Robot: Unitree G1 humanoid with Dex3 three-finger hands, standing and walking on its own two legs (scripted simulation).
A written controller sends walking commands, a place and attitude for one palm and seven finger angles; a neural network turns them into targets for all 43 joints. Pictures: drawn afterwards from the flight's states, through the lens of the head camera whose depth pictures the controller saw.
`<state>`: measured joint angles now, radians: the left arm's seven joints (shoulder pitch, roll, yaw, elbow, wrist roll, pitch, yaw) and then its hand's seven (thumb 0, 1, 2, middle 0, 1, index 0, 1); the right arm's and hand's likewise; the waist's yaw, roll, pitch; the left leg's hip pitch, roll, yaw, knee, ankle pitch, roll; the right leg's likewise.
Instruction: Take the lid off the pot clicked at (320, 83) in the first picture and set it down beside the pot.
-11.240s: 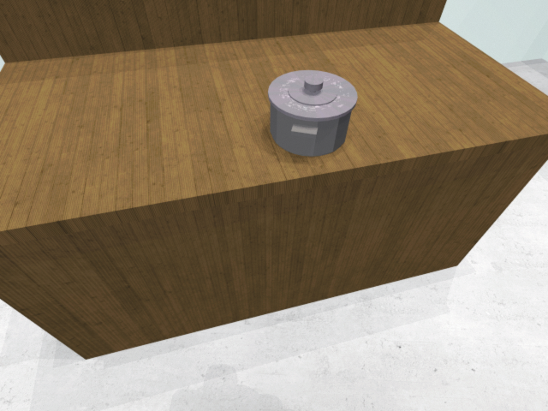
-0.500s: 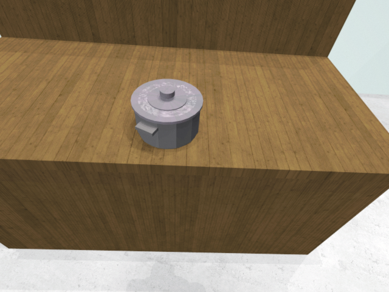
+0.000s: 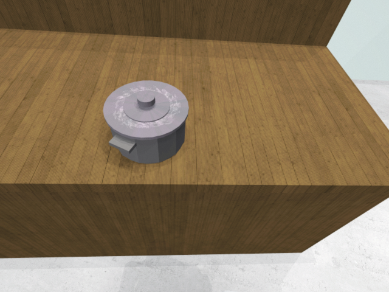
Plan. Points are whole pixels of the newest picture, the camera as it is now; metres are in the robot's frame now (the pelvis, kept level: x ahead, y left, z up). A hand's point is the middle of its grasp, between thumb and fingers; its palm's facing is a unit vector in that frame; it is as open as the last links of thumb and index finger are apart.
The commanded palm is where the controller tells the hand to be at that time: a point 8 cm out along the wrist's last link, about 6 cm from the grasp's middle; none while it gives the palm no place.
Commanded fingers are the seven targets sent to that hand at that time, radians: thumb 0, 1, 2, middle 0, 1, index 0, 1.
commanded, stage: come to a stop and stand still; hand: left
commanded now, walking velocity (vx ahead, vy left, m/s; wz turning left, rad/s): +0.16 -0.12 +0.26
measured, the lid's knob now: (146, 99) +0.49 +0.14 +0.11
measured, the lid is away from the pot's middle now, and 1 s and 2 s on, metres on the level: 0.00 0.00 0.00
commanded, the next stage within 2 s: look again from close up in 1.32 s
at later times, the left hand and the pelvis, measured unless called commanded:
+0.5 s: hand out of the picture +0.10 +0.15 -0.17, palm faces +0.10 -0.97 -0.21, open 7.2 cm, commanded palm none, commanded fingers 0.00 0.90 0.90 -0.20 -0.30 -0.20 -0.30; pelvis +0.02 -0.04 +0.00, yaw +3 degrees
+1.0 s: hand out of the picture -0.07 +0.21 -0.17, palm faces +0.08 -0.96 -0.26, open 7.4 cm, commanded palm none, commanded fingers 0.00 0.90 0.90 -0.20 -0.30 -0.20 -0.30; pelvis -0.03 +0.02 -0.01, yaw +2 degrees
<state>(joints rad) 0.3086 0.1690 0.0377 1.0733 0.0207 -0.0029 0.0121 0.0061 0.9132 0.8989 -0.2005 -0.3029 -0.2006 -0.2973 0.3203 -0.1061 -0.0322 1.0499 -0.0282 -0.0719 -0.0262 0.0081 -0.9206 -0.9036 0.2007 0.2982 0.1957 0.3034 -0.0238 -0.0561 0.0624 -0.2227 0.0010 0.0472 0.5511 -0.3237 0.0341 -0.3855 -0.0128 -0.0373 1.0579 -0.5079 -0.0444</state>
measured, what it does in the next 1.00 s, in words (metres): steps on the spot: right foot, then left foot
